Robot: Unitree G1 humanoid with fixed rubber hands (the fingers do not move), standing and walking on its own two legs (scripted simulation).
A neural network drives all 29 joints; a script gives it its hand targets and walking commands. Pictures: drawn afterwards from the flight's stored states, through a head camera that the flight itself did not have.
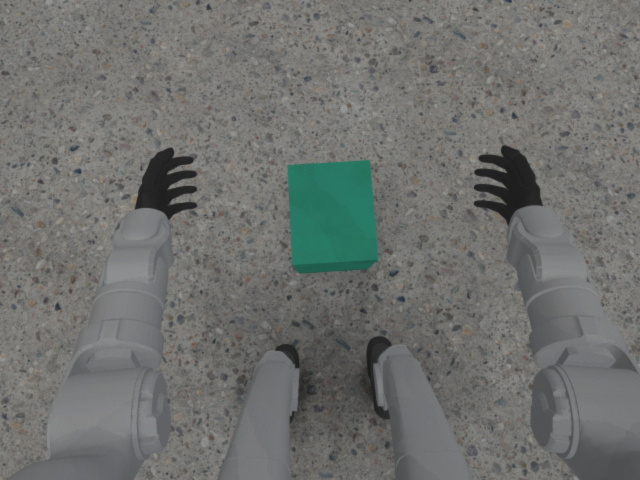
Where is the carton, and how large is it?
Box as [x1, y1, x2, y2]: [287, 160, 377, 273]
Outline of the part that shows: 369,160 287,165 292,264 299,273 364,269 371,265 377,259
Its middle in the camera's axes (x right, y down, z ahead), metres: +0.02 -0.05 +0.98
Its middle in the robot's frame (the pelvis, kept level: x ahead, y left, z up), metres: +0.50 -0.01 -0.58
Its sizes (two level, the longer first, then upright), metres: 0.231 0.190 0.228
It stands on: the floor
